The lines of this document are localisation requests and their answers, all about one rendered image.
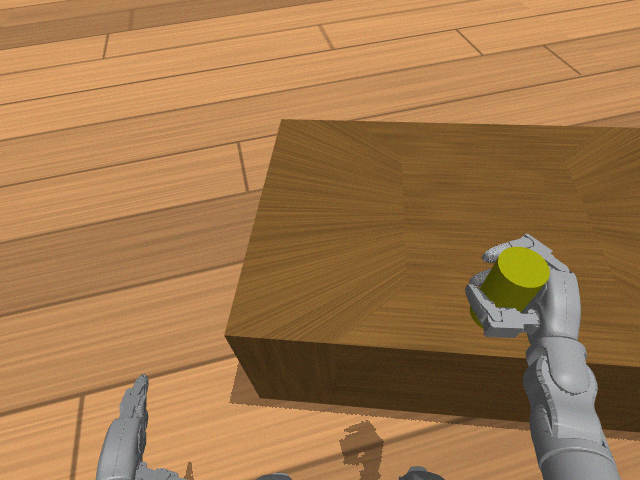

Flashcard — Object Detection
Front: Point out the left robot hand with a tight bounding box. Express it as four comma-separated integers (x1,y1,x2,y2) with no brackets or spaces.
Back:
96,374,187,480

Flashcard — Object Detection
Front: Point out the right robot hand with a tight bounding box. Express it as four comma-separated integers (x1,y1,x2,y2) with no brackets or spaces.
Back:
465,234,581,345

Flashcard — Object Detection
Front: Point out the can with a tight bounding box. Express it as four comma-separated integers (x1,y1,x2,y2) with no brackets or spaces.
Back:
470,247,550,328

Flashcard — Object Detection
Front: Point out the right robot arm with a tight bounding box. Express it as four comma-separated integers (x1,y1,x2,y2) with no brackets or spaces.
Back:
523,336,621,480

